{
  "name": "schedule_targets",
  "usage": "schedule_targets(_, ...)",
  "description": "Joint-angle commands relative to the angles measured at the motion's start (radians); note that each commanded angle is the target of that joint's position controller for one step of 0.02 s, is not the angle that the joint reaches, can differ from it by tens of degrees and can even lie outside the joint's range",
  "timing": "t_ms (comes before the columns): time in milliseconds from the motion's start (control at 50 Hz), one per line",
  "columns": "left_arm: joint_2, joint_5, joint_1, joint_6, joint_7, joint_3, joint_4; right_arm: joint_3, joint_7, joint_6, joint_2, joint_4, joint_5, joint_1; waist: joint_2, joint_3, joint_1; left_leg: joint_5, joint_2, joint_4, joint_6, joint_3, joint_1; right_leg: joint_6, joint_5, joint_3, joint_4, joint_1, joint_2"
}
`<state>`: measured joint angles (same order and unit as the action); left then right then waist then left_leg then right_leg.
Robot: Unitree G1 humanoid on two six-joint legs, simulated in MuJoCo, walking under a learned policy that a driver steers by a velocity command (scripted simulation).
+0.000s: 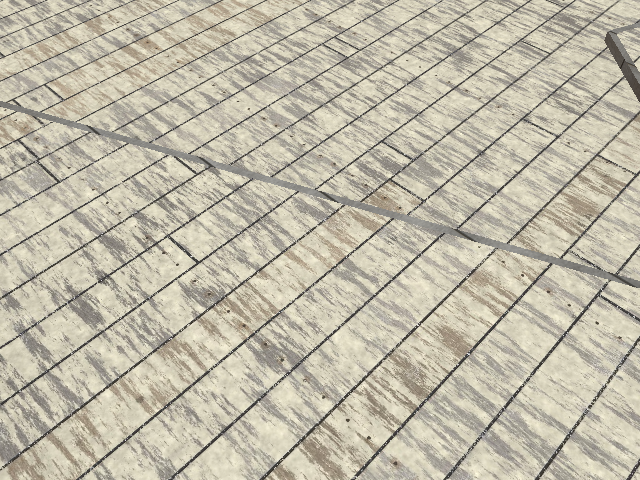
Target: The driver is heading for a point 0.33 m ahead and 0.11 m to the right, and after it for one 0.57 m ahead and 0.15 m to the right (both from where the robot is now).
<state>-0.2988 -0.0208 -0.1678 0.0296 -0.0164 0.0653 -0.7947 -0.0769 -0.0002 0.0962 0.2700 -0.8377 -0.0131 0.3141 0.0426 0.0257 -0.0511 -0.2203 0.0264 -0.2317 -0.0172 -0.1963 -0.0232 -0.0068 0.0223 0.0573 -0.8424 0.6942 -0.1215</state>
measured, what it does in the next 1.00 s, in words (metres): walks ahead, turning right: right foot, then left foot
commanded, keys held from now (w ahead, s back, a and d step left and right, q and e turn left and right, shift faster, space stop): w+e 0.16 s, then e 0.40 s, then no key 0.44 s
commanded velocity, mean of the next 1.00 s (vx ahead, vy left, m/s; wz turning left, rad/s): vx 0.20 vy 0.00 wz -0.43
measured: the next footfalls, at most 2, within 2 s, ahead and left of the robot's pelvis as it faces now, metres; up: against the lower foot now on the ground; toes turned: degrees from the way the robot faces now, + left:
right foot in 0.18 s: +0.26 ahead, -0.15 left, +0.00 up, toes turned -10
left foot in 0.66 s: +0.45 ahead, +0.01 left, +0.00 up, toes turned -27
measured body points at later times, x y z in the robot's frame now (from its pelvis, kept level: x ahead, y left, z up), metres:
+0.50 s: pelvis +0.23 -0.07 +0.00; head +0.28 -0.10 +0.44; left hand +0.42 +0.19 -0.10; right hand +0.34 -0.38 -0.10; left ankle +0.39 +0.08 -0.68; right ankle +0.23 -0.14 -0.74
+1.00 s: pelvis +0.31 -0.06 -0.01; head +0.34 -0.08 +0.44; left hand +0.55 +0.12 -0.12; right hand +0.32 -0.35 -0.13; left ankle +0.41 +0.03 -0.74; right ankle +0.24 -0.18 -0.75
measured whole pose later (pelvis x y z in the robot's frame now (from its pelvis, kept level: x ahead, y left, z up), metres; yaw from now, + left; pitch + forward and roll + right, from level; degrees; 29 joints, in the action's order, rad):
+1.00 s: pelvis +0.31 -0.06 -0.01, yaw -26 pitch +0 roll +0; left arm -0.28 0.00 -0.18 -0.05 0.02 0.05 -0.75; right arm -0.03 0.00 0.01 0.25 -0.79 -0.01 0.15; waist 0.01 0.05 -0.01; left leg -0.19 0.00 -0.51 0.01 0.02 -0.32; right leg -0.03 0.26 0.07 -0.51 0.22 0.00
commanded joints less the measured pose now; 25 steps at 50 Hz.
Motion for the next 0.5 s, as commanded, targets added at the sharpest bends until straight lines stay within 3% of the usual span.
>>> schedule_targets(20, -0.008, 0.002, 0.084, 0.011, -0.022, -0.008, 0.087, -0.038, -0.011, 0.008, 0.166, 0.060, 0.012, -0.048, -0.080, 0.050, -0.002, 0.269, -0.288, 0.114, -0.149, 0.054, -0.054, 0.016, -0.082, -0.042, 0.125, -0.046, 0.001)
schedule_targets(80, -0.031, 0.001, 0.145, 0.007, -0.036, -0.003, 0.130, -0.047, -0.013, -0.014, 0.182, 0.036, 0.028, -0.018, -0.076, 0.069, -0.012, 0.322, -0.321, 0.065, -0.132, 0.031, 0.068, 0.050, 0.007, -0.065, 0.185, -0.007, 0.013)
schedule_targets(120, -0.050, 0.002, 0.137, 0.003, -0.043, 0.007, 0.150, -0.055, -0.016, -0.030, 0.206, 0.032, 0.038, -0.027, -0.098, 0.046, 0.013, 0.544, -0.332, -0.026, -0.111, 0.007, 0.118, 0.083, 0.106, -0.110, 0.205, -0.060, 0.053)
schedule_targets(140, -0.070, 0.002, 0.098, 0.000, -0.043, 0.019, 0.149, -0.058, -0.019, -0.038, 0.220, 0.035, 0.041, -0.036, -0.117, 0.007, 0.041, 0.724, -0.326, -0.114, -0.097, -0.008, 0.131, 0.104, 0.161, -0.146, 0.201, -0.134, 0.093)
schedule_targets(160, -0.101, -0.001, -0.008, -0.002, -0.041, 0.039, 0.128, -0.059, -0.021, -0.048, 0.227, 0.038, 0.044, -0.051, -0.121, -0.055, 0.106, 0.847, -0.306, -0.272, -0.077, -0.030, 0.108, 0.131, 0.175, -0.174, 0.225, -0.279, 0.140)
schedule_targets(180, -0.165, -0.001, -0.175, -0.005, -0.028, 0.076, 0.084, -0.050, -0.025, -0.053, 0.209, 0.047, 0.044, -0.061, -0.089, -0.136, 0.192, 0.825, -0.253, -0.512, -0.033, -0.058, 0.006, 0.168, 0.094, -0.168, 0.294, -0.523, 0.186)
schedule_targets(200, -0.276, 0.002, -0.264, -0.014, -0.003, 0.104, 0.071, -0.022, -0.025, -0.043, 0.134, 0.078, 0.001, -0.027, 0.113, -0.225, 0.183, 0.267, -0.179, -0.852, 0.032, -0.055, -0.281, 0.239, -0.143, 0.136, 0.292, -0.808, -0.011)
schedule_targets(220, -0.336, 0.016, -0.189, -0.002, -0.007, 0.102, 0.121, 0.010, -0.014, -0.013, 0.053, 0.124, -0.005, 0.046, 0.268, -0.390, 0.083, -0.439, 0.039, -1.179, 0.091, 0.133, -0.625, 0.470, -0.128, 0.704, 0.438, -1.060, -0.243)
schedule_targets(240, -0.239, 0.016, -0.189, 0.008, -0.018, 0.076, 0.142, -0.010, -0.004, 0.011, 0.157, 0.120, 0.031, -0.061, 0.069, -0.405, 0.161, -0.412, -0.018, -1.217, 0.068, 0.289, -0.696, 0.422, -0.208, 0.637, 0.483, -1.049, -0.229)
schedule_targets(260, -0.196, 0.014, -0.151, 0.019, -0.019, 0.064, 0.140, -0.010, -0.003, 0.020, 0.161, 0.143, 0.050, -0.121, 0.040, -0.280, 0.145, -0.337, -0.054, -1.172, 0.046, 0.275, -0.730, 0.382, -0.309, 0.470, 0.463, -0.939, -0.193)
schedule_targets(280, -0.167, 0.003, -0.100, 0.023, -0.017, 0.057, 0.140, -0.009, -0.015, 0.018, 0.148, 0.128, 0.032, -0.123, -0.052, -0.184, 0.103, -0.266, -0.098, -1.085, 0.046, 0.271, -0.705, 0.332, -0.367, 0.355, 0.457, -0.794, -0.138)
schedule_targets(300, -0.135, 0.001, -0.053, 0.018, -0.009, 0.048, 0.149, -0.016, -0.026, 0.007, 0.158, 0.123, 0.006, -0.132, -0.063, -0.133, 0.076, -0.218, -0.123, -1.022, 0.047, 0.263, -0.650, 0.306, -0.401, 0.285, 0.482, -0.672, -0.109)
schedule_targets(320, -0.145, 0.021, -0.031, 0.016, -0.003, 0.049, 0.163, -0.019, -0.027, -0.009, 0.163, 0.128, 0.008, -0.110, 0.000, -0.122, 0.045, -0.204, -0.125, -1.011, 0.056, 0.272, -0.573, 0.323, -0.478, 0.273, 0.495, -0.568, -0.107)
schedule_targets(360, -0.149, 0.025, -0.008, 0.014, 0.004, 0.052, 0.170, -0.017, -0.029, -0.030, 0.144, 0.123, 0.003, -0.078, -0.005, -0.122, 0.018, -0.171, -0.111, -0.918, 0.078, 0.261, -0.526, 0.313, -0.547, 0.209, 0.506, -0.489, -0.068)
schedule_targets(440, -0.175, 0.005, -0.025, -0.010, 0.033, 0.060, 0.161, 0.000, -0.032, -0.045, 0.101, 0.143, -0.003, -0.143, 0.014, -0.160, 0.032, -0.011, -0.063, -0.688, 0.110, 0.254, -0.521, 0.264, -0.523, 0.171, 0.477, -0.482, -0.016)
schedule_targets(500, -0.173, 0.002, -0.028, -0.035, 0.048, 0.059, 0.162, 0.003, -0.023, -0.052, 0.103, 0.161, 0.007, -0.217, 0.050, -0.162, 0.059, 0.084, -0.034, -0.556, 0.116, 0.267, -0.487, 0.228, -0.368, 0.204, 0.461, -0.477, -0.001)
Velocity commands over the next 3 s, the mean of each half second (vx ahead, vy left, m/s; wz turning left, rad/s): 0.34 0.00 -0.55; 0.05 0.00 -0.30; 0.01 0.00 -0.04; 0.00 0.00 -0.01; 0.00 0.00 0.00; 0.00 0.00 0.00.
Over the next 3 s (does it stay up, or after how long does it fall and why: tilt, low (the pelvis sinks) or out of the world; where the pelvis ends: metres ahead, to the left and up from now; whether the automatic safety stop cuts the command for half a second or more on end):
stays up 0.33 -0.09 -0.01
